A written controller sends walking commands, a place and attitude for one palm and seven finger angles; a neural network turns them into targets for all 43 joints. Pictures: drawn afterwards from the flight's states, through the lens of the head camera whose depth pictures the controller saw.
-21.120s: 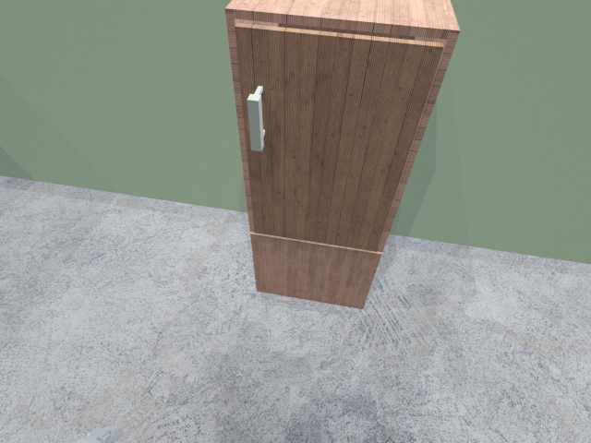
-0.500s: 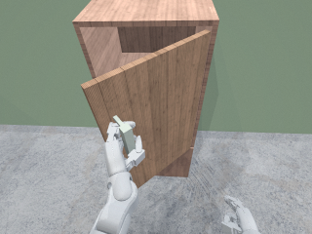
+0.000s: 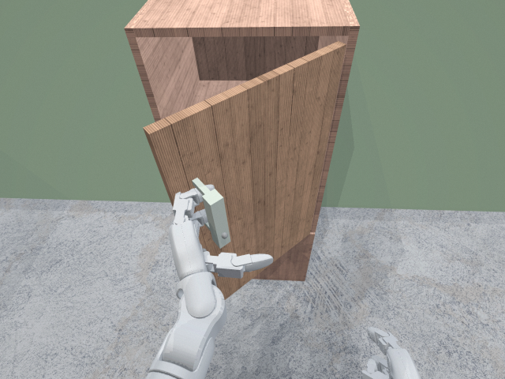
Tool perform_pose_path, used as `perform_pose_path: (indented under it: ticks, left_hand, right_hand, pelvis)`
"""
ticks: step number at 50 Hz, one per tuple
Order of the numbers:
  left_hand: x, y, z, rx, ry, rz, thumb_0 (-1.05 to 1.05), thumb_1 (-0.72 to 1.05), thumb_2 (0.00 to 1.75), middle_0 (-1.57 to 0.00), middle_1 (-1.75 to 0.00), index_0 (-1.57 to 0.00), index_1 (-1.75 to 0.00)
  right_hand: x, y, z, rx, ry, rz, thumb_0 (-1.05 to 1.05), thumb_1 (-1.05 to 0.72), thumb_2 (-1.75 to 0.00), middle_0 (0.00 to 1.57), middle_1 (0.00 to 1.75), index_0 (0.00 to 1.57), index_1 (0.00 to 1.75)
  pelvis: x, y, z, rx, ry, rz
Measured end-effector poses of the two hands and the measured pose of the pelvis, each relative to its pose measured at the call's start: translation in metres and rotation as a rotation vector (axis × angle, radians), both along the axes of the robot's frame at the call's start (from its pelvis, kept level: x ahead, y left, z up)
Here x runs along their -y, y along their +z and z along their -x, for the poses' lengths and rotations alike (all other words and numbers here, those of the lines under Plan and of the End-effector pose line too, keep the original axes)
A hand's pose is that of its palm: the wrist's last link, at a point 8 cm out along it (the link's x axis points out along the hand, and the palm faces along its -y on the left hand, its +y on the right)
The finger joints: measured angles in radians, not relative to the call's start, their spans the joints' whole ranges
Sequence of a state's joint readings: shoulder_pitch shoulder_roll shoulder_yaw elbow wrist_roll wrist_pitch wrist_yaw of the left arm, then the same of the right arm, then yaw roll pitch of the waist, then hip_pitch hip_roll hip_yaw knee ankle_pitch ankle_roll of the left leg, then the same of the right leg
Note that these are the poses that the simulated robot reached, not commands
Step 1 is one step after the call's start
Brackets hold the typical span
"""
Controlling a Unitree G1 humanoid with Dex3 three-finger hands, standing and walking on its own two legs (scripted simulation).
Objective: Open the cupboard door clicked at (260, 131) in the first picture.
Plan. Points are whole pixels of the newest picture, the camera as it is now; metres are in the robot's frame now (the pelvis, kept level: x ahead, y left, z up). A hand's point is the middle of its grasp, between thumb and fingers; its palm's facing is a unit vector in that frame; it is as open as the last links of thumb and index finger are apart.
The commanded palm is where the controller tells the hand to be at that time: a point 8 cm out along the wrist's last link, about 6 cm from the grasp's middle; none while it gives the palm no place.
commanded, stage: open thumb and fingers to let go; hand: left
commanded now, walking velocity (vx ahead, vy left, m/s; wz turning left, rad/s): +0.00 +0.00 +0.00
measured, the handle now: (210, 212) +0.36 +0.09 +0.07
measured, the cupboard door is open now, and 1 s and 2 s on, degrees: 43 43 43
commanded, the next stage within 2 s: slide the hand sideways off the handle in 0.20 s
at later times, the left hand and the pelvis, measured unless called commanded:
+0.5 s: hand (222, 255) +0.28 +0.06 +0.07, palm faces -0.13 -0.99 -0.08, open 16.5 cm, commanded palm +0.26 +0.10 +0.07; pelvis -0.02 +0.03 -0.01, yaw +0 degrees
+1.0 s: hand (198, 274) +0.25 +0.09 +0.08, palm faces -0.04 -1.00 +0.00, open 16.3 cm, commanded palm +0.22 +0.14 +0.07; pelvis +0.00 +0.02 +0.00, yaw -2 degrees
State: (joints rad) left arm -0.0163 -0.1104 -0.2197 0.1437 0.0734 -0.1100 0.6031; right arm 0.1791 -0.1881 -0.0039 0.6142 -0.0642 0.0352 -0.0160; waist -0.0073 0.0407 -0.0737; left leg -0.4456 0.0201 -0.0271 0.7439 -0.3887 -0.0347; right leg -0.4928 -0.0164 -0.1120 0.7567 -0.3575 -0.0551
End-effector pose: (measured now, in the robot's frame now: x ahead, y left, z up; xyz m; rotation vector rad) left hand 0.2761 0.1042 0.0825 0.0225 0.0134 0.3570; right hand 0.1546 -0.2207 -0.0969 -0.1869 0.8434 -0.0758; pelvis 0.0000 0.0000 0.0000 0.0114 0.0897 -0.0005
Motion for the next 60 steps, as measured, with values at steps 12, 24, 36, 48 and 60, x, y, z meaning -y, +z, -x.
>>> perform_pose_path:
  ticks: [12,24,36,48,60]
  left_hand:
    - [0.004,0.000,-0.001,0.001,-0.069,-0.014,-0.01,-0.50,0.30,-0.24,-0.60,-0.23,-0.59]
    - [-0.012,-0.004,0.006,0.041,-0.457,-0.077,-0.01,-0.50,0.30,-0.21,-0.37,-0.09,-0.39]
    - [-0.009,-0.004,0.012,0.035,-0.457,0.033,-0.01,-0.51,0.29,-0.12,-0.31,-0.13,-0.31]
    - [-0.038,-0.006,0.037,0.002,-0.403,0.024,-0.01,-0.50,0.30,-0.15,-0.31,-0.15,-0.30]
    - [-0.050,-0.008,0.062,-0.016,-0.411,0.010,-0.01,-0.50,0.29,-0.15,-0.30,-0.15,-0.30]
  right_hand:
    - [-0.028,0.004,-0.001,0.034,0.012,-0.025,0.01,-0.90,-0.90,0.20,0.30,0.20,0.30]
    - [-0.036,0.000,0.014,0.033,0.029,-0.019,0.01,-0.90,-0.90,0.20,0.30,0.20,0.30]
    - [-0.033,0.011,0.024,0.085,-0.001,-0.027,0.02,-0.90,-0.90,0.20,0.30,0.20,0.30]
    - [-0.028,0.021,-0.005,0.131,0.015,-0.023,0.02,-0.90,-0.90,0.20,0.30,0.20,0.30]
    - [-0.025,0.021,-0.034,0.193,0.054,-0.020,0.02,-0.90,-0.90,0.20,0.30,0.20,0.30]
  pelvis:
    - [-0.019,-0.003,0.008,0.007,-0.012,0.009]
    - [-0.026,-0.006,0.017,0.020,-0.001,0.009]
    - [-0.030,-0.003,0.014,0.019,-0.030,0.002]
    - [-0.024,-0.002,-0.002,0.015,-0.034,0.005]
    - [-0.016,-0.008,-0.013,-0.012,-0.015,0.005]
